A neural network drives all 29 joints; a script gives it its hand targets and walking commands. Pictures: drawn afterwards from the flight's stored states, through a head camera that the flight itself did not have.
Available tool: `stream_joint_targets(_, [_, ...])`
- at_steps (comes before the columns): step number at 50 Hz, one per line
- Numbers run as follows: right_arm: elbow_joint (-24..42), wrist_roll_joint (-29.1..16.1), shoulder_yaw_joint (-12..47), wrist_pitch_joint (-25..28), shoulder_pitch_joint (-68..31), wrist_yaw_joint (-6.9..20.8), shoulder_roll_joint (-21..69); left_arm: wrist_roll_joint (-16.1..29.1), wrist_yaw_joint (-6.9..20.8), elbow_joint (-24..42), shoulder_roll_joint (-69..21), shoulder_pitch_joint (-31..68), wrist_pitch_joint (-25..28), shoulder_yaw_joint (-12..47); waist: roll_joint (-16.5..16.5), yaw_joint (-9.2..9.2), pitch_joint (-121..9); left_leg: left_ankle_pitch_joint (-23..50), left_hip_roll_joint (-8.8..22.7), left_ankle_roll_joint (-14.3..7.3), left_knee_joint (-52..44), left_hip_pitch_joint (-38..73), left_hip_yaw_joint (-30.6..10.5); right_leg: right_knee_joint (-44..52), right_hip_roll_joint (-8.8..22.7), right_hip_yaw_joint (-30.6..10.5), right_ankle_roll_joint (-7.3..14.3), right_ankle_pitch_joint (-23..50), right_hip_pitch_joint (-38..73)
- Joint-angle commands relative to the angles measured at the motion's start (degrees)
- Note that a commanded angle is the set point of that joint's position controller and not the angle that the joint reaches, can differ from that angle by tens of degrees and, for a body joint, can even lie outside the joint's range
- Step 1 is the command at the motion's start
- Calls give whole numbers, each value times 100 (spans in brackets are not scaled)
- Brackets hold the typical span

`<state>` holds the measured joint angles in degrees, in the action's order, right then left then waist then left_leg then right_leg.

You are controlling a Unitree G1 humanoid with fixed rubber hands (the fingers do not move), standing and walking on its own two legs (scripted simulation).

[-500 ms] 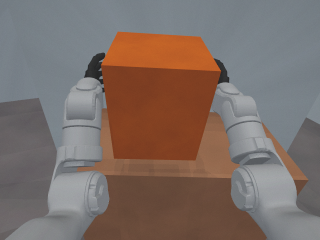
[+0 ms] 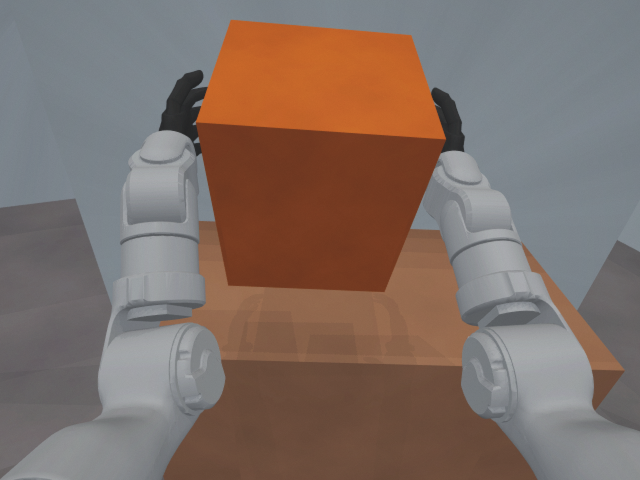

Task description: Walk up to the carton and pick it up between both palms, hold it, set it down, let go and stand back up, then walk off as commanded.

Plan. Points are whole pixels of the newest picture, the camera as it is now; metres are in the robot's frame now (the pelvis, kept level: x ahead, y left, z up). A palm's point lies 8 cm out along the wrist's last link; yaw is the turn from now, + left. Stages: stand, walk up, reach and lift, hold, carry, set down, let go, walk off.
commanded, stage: set down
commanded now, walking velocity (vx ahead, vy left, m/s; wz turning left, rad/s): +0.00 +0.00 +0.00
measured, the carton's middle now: (314, 167) +0.40 +0.02 +0.29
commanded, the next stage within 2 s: none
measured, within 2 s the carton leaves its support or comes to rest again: neither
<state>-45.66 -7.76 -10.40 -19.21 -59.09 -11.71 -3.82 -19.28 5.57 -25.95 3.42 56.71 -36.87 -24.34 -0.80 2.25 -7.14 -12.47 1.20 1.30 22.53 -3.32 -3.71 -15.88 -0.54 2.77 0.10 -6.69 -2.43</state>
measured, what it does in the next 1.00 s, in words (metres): stands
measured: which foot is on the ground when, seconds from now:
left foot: down 0.00-1.00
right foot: down 0.00-1.00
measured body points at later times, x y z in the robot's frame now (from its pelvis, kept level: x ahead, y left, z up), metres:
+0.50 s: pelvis +0.02 +0.00 +0.00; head -0.05 +0.02 +0.44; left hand +0.40 +0.17 +0.26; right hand +0.42 -0.13 +0.25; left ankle +0.01 +0.13 -0.75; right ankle +0.03 -0.12 -0.75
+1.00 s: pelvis +0.03 +0.00 +0.00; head -0.02 +0.02 +0.45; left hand +0.43 +0.16 +0.22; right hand +0.44 -0.15 +0.22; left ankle +0.01 +0.13 -0.75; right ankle +0.03 -0.12 -0.75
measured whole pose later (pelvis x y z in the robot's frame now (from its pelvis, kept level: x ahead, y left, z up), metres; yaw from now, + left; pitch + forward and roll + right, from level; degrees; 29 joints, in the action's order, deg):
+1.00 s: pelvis +0.03 +0.00 +0.00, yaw +0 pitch -7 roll -2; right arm -49.7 -6.1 -9.9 -3.6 -49.8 -8.1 -3.8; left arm -20.3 2.2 -26.1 -0.8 46.7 -29.5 -20.0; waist -1.4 2.3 0.8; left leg -14.4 1.2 0.9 21.5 0.4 -3.7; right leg -15.3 -0.5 2.8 -0.3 -9.1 1.1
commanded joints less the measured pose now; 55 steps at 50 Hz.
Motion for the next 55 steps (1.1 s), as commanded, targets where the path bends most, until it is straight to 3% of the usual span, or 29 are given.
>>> stream_joint_targets(1, [250,270,776,599,-3289,952,2231,246,995,31,-2561,2641,187,1348,129,334,-124,98,-188,35,-1259,-331,525,271,-196,321,-174,-428,1491])
stream_joint_targets(2, [330,235,922,630,-3274,963,2196,196,1004,-9,-2446,2495,143,1327,57,237,-104,311,-207,29,-1144,-154,563,271,-179,312,-184,-361,1375])
stream_joint_targets(4, [427,265,859,718,-3085,903,2178,341,1013,339,-2524,2498,170,1515,77,366,-212,603,-163,139,-1094,-1,519,248,-193,364,-164,-263,1396])
stream_joint_targets(5, [598,225,1015,781,-3053,914,2224,301,993,458,-2578,2275,174,1542,147,210,-271,1212,-203,189,-940,189,556,254,-202,393,-148,-81,1359])
stream_joint_targets(7, [753,104,1251,854,-2890,859,2220,344,925,715,-2619,2003,143,1649,168,241,-577,2173,-238,260,-693,607,595,285,-207,442,-170,467,1453])
stream_joint_targets(14, [2322,-567,2455,1343,-3233,793,2742,1106,527,2406,-3274,2077,504,3070,371,282,-1836,4493,-240,525,53,1517,416,-40,-399,543,-193,1855,1546])
stream_joint_targets(15, [2294,-567,2415,1354,-3258,791,2787,1090,459,2299,-3286,2014,502,3029,334,261,-1699,4371,-236,517,8,1473,398,-11,-396,530,-166,1762,1499])
stream_joint_targets(16, [1967,-448,2234,1319,-3082,782,2770,1122,457,2369,-3272,2260,543,3126,246,467,-1564,4003,-240,460,-31,1360,399,-19,-352,453,-203,1787,1580])
stream_joint_targets(18, [2157,-449,2238,1476,-3310,748,2824,1125,439,2200,-3320,2415,572,3163,176,513,-1616,3646,-283,387,-57,1238,460,-42,-305,468,-195,1852,1607])
stream_joint_targets(21, [1825,-217,1999,1457,-3328,714,2645,839,535,1578,-3099,2236,541,2766,-130,484,-1211,2870,-297,198,-244,934,518,33,-245,384,-230,1782,1820])
stream_joint_targets(22, [1825,-263,2005,1417,-3267,732,2635,719,537,1425,-3163,2066,479,2644,-90,364,-1210,2936,-298,178,-245,895,480,56,-246,360,-208,1777,1805])
stream_joint_targets(24, [1359,-92,1713,1388,-3188,749,2523,551,607,1108,-3115,2117,427,2495,-66,445,-825,2424,-297,122,-387,800,527,92,-232,405,-253,1232,1590])
stream_joint_targets(28, [757,300,1195,1312,-3152,900,2559,214,721,497,-2936,2544,438,1941,-146,217,-63,789,-313,-89,-825,96,656,226,-113,358,-207,-19,1210])
stream_joint_targets(29, [691,396,1088,1270,-3106,914,2570,212,747,369,-2915,2531,441,1957,-169,276,-49,474,-307,-112,-910,-52,663,217,-101,349,-219,-158,1259])
stream_joint_targets(30, [403,640,774,1272,-2976,957,2435,236,732,282,-2853,2702,489,1898,-34,412,45,151,-279,-63,-1009,-104,659,255,-83,374,-144,-422,1119])
stream_joint_targets(31, [614,564,786,1376,-3162,1014,2448,283,651,362,-2938,2777,570,2041,169,307,-119,236,-248,4,-1016,-138,603,185,-122,393,-103,-398,1108])
stream_joint_targets(32, [495,616,787,1449,-3082,1009,2559,449,615,560,-3045,2905,715,2264,135,392,-251,601,-211,103,-954,-65,558,166,-171,391,-100,-250,1091])
stream_joint_targets(34, [446,591,787,1547,-3254,1107,2627,540,520,612,-3115,3202,865,2331,316,298,-211,455,-132,130,-1011,-80,556,100,-206,447,-105,-353,962])
stream_joint_targets(36, [-125,789,446,1516,-3006,1225,2524,356,456,104,-2932,3110,884,1970,331,289,117,-221,-167,52,-1182,-375,560,151,-166,452,-83,-746,825])
stream_joint_targets(39, [-93,835,530,1600,-3021,1346,2522,271,412,36,-2826,2933,950,1849,131,37,28,-242,-129,-55,-1232,-413,546,137,-175,493,-112,-705,881])
stream_joint_targets(41, [-246,843,699,1643,-2658,1384,2483,347,336,257,-2980,2753,1017,1968,216,57,-169,792,-143,118,-1001,34,537,122,-199,512,-76,-328,797])
stream_joint_targets(42, [-249,829,775,1605,-2660,1363,2583,319,333,76,-2867,2614,1040,1843,50,-47,-290,1026,-197,57,-881,187,595,199,-160,478,-116,-210,836])
stream_joint_targets(45, [391,585,1095,1804,-2897,1246,2608,542,271,506,-3103,2434,1165,2314,159,47,-830,2256,-212,240,-520,626,571,91,-263,524,-126,470,768])
stream_joint_targets(48, [412,451,1390,1769,-2486,1144,2657,581,287,501,-3014,2089,1124,2258,-32,72,-1017,2964,-229,246,-319,887,608,19,-282,452,-203,1365,1142])
stream_joint_targets(49, [734,279,1561,1821,-2614,1147,2746,680,253,885,-3176,2038,1169,2451,132,39,-1349,3233,-227,306,-222,990,614,-61,-312,449,-191,1583,1167])
stream_joint_targets(50, [800,305,1519,1886,-2806,1128,2659,722,228,850,-3257,2149,1197,2578,137,125,-1402,3345,-202,350,-215,988,549,-65,-356,530,-168,1501,1123])
stream_joint_targets(53, [757,281,1595,1903,-2720,1137,2621,618,205,850,-3210,2007,1180,2400,109,7,-1212,3376,-181,320,-210,1072,520,-31,-324,483,-137,1523,1062])
stream_joint_targets(54, [596,342,1472,1885,-2530,1113,2446,603,202,957,-3110,1852,1157,2410,300,126,-1203,3540,-203,353,-144,1156,561,-24,-305,466,-125,1635,1047])
stream_joint_targets(55, [675,243,1559,1908,-2563,1126,2500,639,204,937,-3184,1870,1145,2436,181,76,-1175,3703,-197,340,-138,1105,523,-9,-347,472,-129,1675,1101])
